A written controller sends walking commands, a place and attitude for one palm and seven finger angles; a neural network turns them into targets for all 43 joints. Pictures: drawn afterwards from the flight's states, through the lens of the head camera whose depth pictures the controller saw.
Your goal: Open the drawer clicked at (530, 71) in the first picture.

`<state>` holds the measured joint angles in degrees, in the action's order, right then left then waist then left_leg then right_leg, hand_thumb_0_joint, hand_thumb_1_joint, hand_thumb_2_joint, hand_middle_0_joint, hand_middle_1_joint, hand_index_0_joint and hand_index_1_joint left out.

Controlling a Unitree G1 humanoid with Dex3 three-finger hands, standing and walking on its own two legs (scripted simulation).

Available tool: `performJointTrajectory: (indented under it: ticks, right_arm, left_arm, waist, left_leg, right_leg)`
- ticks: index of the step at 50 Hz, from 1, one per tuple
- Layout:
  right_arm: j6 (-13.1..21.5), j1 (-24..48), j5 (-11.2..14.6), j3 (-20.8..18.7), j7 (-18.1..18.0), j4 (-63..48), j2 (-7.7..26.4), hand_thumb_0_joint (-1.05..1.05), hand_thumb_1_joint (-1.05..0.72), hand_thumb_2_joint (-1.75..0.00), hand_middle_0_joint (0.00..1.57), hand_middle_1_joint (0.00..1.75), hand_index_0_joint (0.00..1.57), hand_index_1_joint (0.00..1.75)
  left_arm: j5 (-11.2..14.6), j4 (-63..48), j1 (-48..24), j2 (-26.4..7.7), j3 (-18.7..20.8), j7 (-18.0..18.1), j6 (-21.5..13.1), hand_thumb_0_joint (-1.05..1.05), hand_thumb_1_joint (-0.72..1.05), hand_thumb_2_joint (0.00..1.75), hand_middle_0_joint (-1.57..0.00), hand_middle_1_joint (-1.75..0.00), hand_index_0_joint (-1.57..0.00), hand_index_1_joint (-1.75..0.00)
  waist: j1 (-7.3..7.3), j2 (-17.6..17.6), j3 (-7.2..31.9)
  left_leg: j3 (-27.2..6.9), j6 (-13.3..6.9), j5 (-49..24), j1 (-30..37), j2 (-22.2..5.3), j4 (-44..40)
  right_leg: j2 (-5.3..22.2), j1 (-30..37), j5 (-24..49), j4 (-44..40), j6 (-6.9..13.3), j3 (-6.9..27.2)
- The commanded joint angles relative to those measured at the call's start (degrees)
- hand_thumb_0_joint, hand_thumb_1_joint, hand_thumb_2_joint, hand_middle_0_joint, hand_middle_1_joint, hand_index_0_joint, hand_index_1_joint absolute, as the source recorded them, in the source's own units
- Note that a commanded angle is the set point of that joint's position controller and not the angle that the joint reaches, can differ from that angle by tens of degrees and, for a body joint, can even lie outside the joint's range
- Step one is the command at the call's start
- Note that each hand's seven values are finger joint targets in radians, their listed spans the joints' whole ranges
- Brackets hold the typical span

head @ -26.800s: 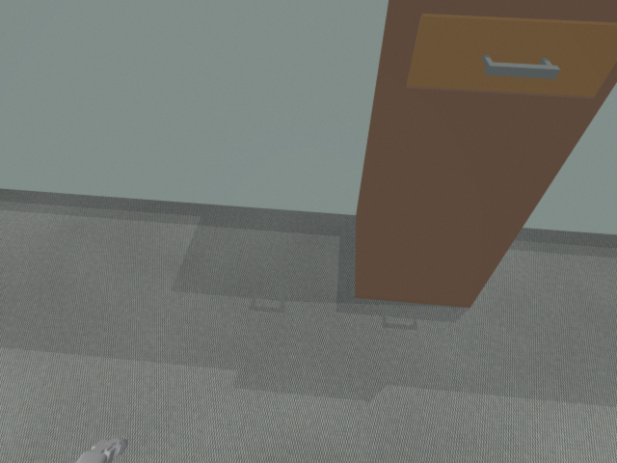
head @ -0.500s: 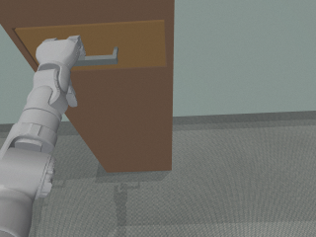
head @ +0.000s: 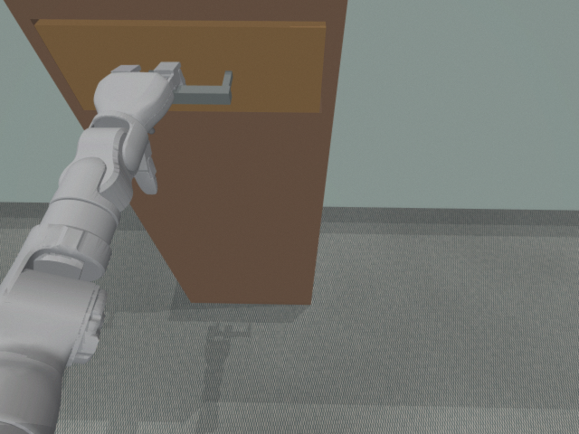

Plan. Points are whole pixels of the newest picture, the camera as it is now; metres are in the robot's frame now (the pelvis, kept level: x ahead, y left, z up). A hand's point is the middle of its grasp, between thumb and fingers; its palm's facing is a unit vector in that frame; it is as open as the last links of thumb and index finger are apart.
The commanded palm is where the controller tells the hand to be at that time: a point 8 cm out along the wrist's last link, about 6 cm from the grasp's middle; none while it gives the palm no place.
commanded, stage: lower the fingers behind the handle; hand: left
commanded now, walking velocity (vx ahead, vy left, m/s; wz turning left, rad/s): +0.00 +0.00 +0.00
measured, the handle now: (187, 86) +0.55 +0.16 +0.17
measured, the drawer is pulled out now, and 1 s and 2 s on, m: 0.01 0.01 0.10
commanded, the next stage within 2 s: close the thumb around the handle in 0.36 s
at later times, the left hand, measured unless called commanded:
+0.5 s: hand (151, 130) +0.49 +0.20 +0.14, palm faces -0.01 -0.02 -1.00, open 14.0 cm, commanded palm +0.47 +0.20 +0.20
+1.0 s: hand (151, 128) +0.49 +0.20 +0.14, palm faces -0.01 -0.02 -1.00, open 7.1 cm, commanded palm +0.47 +0.20 +0.20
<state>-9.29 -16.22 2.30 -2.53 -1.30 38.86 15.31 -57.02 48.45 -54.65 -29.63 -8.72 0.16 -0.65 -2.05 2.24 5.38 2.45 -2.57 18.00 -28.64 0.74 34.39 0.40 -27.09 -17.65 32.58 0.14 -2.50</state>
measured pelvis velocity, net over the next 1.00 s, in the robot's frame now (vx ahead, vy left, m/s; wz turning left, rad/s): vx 0.01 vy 0.00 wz -0.02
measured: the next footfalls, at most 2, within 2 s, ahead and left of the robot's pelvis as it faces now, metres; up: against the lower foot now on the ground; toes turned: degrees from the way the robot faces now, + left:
none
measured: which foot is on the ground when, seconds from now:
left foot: down 0.00-1.00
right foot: down 0.00-1.00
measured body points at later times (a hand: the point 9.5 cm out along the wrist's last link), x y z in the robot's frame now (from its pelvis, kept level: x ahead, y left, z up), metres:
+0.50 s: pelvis +0.00 +0.00 +0.00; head +0.06 -0.02 +0.45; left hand +0.48 +0.20 +0.20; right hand +0.05 -0.28 -0.13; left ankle -0.02 +0.09 -0.73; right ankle -0.03 -0.12 -0.73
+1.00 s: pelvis +0.01 +0.00 +0.00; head +0.06 -0.02 +0.45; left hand +0.48 +0.20 +0.20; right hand +0.08 -0.27 -0.13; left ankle -0.02 +0.09 -0.73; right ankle -0.03 -0.12 -0.73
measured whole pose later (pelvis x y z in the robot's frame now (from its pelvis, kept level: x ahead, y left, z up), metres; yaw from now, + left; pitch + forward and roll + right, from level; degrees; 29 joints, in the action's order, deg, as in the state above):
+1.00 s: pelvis +0.01 +0.00 +0.00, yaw -1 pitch +11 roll -1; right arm -9.6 -16.2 2.7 -1.5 -2.1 37.9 14.5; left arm -56.5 47.3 -51.5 -30.3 -6.5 -1.2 0.6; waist -2.6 3.4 5.7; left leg 3.2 -2.4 18.1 -26.2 0.3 33.0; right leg -0.1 -25.1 -17.6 31.5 0.3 -1.6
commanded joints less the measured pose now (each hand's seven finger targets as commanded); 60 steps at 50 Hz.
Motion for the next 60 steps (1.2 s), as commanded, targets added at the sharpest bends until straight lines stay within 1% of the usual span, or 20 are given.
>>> performJointTrajectory:
  ticks: [1,5,10,12,14,20,23,25,29,33,35,38,42,46,47,48,50,51,56,60]
  right_arm:
    - [1.3,-3.9,-0.5,-2.8,-0.3,-4.3,8.1,0.0,-0.9,-0.9,0.2,0.3,0.2,0.3]
    - [1.2,-4.0,-0.6,-2.6,-0.3,-4.4,7.9,0.0,-0.9,-0.9,0.2,0.3,0.2,0.3]
    - [1.2,-3.4,-0.4,-2.2,-0.9,-5.2,7.9,0.0,-0.9,-0.9,0.2,0.3,0.2,0.3]
    - [1.1,-3.2,-0.2,-1.9,-1.2,-5.5,7.6,0.0,-0.9,-0.9,0.2,0.3,0.2,0.3]
    - [1.3,-3.4,-0.1,-1.9,-1.3,-5.2,7.6,0.0,-0.9,-0.9,0.2,0.3,0.2,0.3]
    - [1.5,-3.6,-0.4,-2.3,-1.3,-5.6,7.8,0.0,-0.9,-0.9,0.2,0.3,0.2,0.3]
    - [1.6,-3.4,-0.2,-2.4,-1.1,-5.5,7.7,0.0,-0.9,-0.9,0.2,0.3,0.2,0.3]
    - [1.5,-3.1,0.0,-2.3,-1.2,-5.3,8.2,0.0,-0.9,-0.9,0.2,0.3,0.2,0.3]
    - [1.7,-3.0,0.0,-2.5,-1.0,-5.5,7.9,0.0,-0.9,-0.9,0.2,0.3,0.2,0.3]
    - [1.7,-2.9,0.0,-2.4,-0.9,-5.1,8.1,0.0,-0.9,-0.9,0.2,0.3,0.2,0.3]
    - [1.6,-2.9,-0.1,-2.5,-1.1,-5.3,8.5,0.0,-0.9,-0.9,0.2,0.3,0.2,0.3]
    - [1.4,-2.4,0.1,-2.2,-1.0,-5.4,8.0,0.0,-0.9,-0.9,0.2,0.3,0.2,0.3]
    - [1.4,-2.3,-0.1,-2.3,-1.0,-5.8,7.8,0.0,-0.9,-0.9,0.2,0.3,0.2,0.3]
    - [1.2,-2.0,-0.1,-2.0,-1.2,-5.9,7.9,0.0,-0.9,-0.9,0.2,0.3,0.2,0.3]
    - [1.1,-2.2,0.0,-2.0,-1.2,-6.0,8.0,0.0,-0.9,-0.9,0.2,0.3,0.2,0.3]
    - [1.1,-1.9,0.0,-1.9,-1.2,-6.3,7.8,0.0,-0.9,-0.9,0.2,0.3,0.2,0.3]
    - [1.1,-2.0,0.1,-2.0,-1.3,-5.9,8.1,0.0,-0.9,-0.9,0.2,0.3,0.2,0.3]
    - [1.0,-2.0,0.2,-1.9,-1.4,-5.8,7.9,0.0,-0.9,-0.9,0.2,0.3,0.2,0.3]
    - [1.0,-2.5,-0.1,-2.1,-1.2,-5.5,7.9,0.0,-0.9,-0.9,0.2,0.3,0.2,0.3]
    - [1.1,-2.4,0.0,-2.3,-1.0,-5.7,7.9,0.0,-0.9,-0.9,0.2,0.3,0.2,0.3]
  left_arm:
    - [0.2,-11.0,-31.7,-9.8,3.8,2.7,0.2,0.0,-0.5,0.3,-0.3,-1.2,-0.3,-1.2]
    - [0.5,-10.5,-30.6,-8.2,2.8,2.1,1.2,0.0,-0.5,0.3,-0.3,-1.2,-0.3,-1.2]
    - [1.0,-9.6,-27.4,-10.2,4.8,1.0,0.1,0.0,-0.5,0.3,-0.3,-1.2,-0.3,-1.2]
    - [0.5,-8.4,-25.1,-10.9,5.1,0.7,-0.3,0.0,-0.5,0.3,-0.3,-1.2,-0.3,-1.2]
    - [0.4,-8.3,-26.2,-11.0,4.9,0.6,-0.8,0.0,-0.5,0.3,-0.3,-1.2,-0.3,-1.2]
    - [0.5,-11.7,-24.8,-13.0,6.7,1.1,-2.1,0.0,-0.5,0.3,-0.3,-1.2,-0.3,-1.2]
    - [0.9,-11.2,-23.4,-11.4,5.7,1.3,-1.6,0.0,-0.5,0.3,-0.3,-1.2,-0.3,-1.2]
    - [0.8,-10.3,-23.8,-13.6,7.2,1.5,-1.3,0.0,-0.39,0.35,-0.31,-1.21,-0.31,-1.21]
    - [0.4,-12.7,-24.9,-11.1,4.9,1.9,-0.5,0.0,-0.16,0.44,-0.32,-1.24,-0.32,-1.24]
    - [0.6,-10.7,-25.2,-10.6,4.6,1.7,0.5,0.0,0.06,0.54,-0.34,-1.26,-0.34,-1.26]
    - [0.4,-12.5,-25.6,-13.6,6.8,1.7,0.3,0.0,0.17,0.59,-0.35,-1.27,-0.35,-1.27]
    - [0.3,-11.5,-24.9,-11.4,5.1,1.2,0.7,0.0,0.34,0.66,-0.36,-1.29,-0.36,-1.29]
    - [0.6,-12.7,-24.2,-10.0,4.2,0.7,0.4,0.0,0.56,0.76,-0.38,-1.31,-0.38,-1.31]
    - [1.0,-12.4,-23.7,-11.8,5.5,0.2,0.2,0.0,0.79,0.85,-0.39,-1.34,-0.39,-1.34]
    - [0.9,-12.1,-22.2,-13.2,7.0,0.2,0.1,0.0,0.84,0.88,-0.4,-1.34,-0.4,-1.34]
    - [0.9,-12.6,-22.1,-11.3,5.3,0.1,0.1,0.0,0.9,0.9,-0.4,-1.35,-0.4,-1.35]
    - [0.9,-11.3,-22.8,-12.8,6.4,-0.1,0.0,0.0,0.9,0.9,-0.4,-1.35,-0.4,-1.35]
    - [0.9,-11.4,-23.8,-11.6,5.1,0.0,-0.1,0.0,0.9,0.9,-0.4,-1.35,-0.4,-1.35]
    - [0.6,-12.5,-24.2,-13.2,6.5,0.3,-0.4,0.0,0.9,0.9,-0.4,-1.35,-0.4,-1.35]
    - [1.0,-12.7,-23.5,-10.6,4.9,0.4,-0.1,0.0,0.9,0.9,-0.4,-1.35,-0.4,-1.35]
  waist:
    - [-3.27,2.4,25.5]
    - [-3.4,1.0,25.7]
    - [-2.86,-3.4,22.5]
    - [-2.07,-2.2,21.4]
    - [-2.67,-2.3,19.9]
    - [-1.54,0.4,24.6]
    - [-1.72,-0.1,22.1]
    - [-1.84,-1.0,21.1]
    - [-1.92,1.7,23.2]
    - [-2.28,-0.4,21.4]
    - [-1.88,-0.6,24.5]
    - [-2.02,0.2,22.2]
    - [-1.93,0.5,23.0]
    - [-1.92,-1.4,22.3]
    - [-1.23,-1.6,22.6]
    - [-1.37,-1.3,22.7]
    - [-1.64,-1.7,21.5]
    - [-2.14,-1.7,20.9]
    - [-1.56,0.3,23.2]
    - [-1.91,-1.0,22.8]
  left_leg:
    - [-3.5,0.5,-31.6,20.1,-0.9,0.0]
    - [-3.7,0.4,-34.4,20.5,-1.0,0.2]
    - [-2.8,-0.4,-28.9,16.4,-0.6,-1.0]
    - [-2.4,-0.5,-26.9,15.3,-0.3,-1.6]
    - [-2.4,-0.5,-25.0,15.0,-0.4,-2.0]
    - [-2.1,-0.3,-29.6,17.2,-0.4,-1.2]
    - [-1.9,-0.2,-29.1,16.6,-0.6,-1.5]
    - [-1.8,-0.3,-27.2,15.2,-0.4,-1.8]
    - [-2.1,-0.1,-30.8,18.3,-0.6,-1.4]
    - [-2.2,-0.1,-30.0,17.3,-0.7,-1.6]
    - [-2.1,-0.3,-31.6,17.8,-0.5,-1.2]
    - [-2.2,-0.1,-31.0,17.6,-0.6,-1.3]
    - [-2.2,-0.3,-32.5,18.7,-0.6,-1.0]
    - [-1.9,-0.5,-31.4,17.3,-0.5,-1.2]
    - [-2.1,-0.4,-31.6,16.9,-0.5,-1.3]
    - [-2.0,-0.4,-31.8,17.1,-0.4,-1.4]
    - [-1.9,-0.3,-30.7,16.3,-0.5,-1.6]
    - [-1.8,-0.4,-29.9,16.5,-0.4,-1.5]
    - [-1.9,-0.2,-33.1,17.8,-0.6,-1.0]
    - [-2.2,-0.2,-32.7,17.9,-0.7,-1.1]
  right_leg:
    - [-3.2,3.0,19.3,-1.2,2.1,0.7]
    - [-3.3,4.1,21.0,-1.4,2.0,0.5]
    - [-2.9,7.6,21.4,-2.3,1.7,1.1]
    - [-2.8,7.8,20.8,-2.3,1.8,1.3]
    - [-2.8,6.8,19.5,-2.7,1.7,1.2]
    - [-2.8,9.1,22.3,-2.2,2.0,1.8]
    - [-2.8,7.9,21.8,-2.4,1.8,1.5]
    - [-2.8,8.6,21.4,-2.8,1.9,1.7]
    - [-2.9,7.2,21.9,-2.3,1.9,1.4]
    - [-3.0,6.7,21.5,-2.4,1.8,1.1]
    - [-2.9,9.1,23.5,-2.2,1.8,1.6]
    - [-2.9,7.4,22.3,-2.2,1.8,1.3]
    - [-2.9,7.4,23.0,-2.2,1.8,1.4]
    - [-2.7,8.7,24.0,-2.5,1.6,1.6]
    - [-2.8,9.4,24.0,-2.1,1.7,1.4]
    - [-2.7,9.3,24.2,-2.2,1.6,1.5]
    - [-2.7,9.2,23.5,-2.6,1.7,1.5]
    - [-2.7,8.3,23.3,-2.5,1.6,1.5]
    - [-2.7,8.6,24.6,-2.1,1.7,1.6]
    - [-2.9,8.0,23.1,-2.3,1.8,1.3]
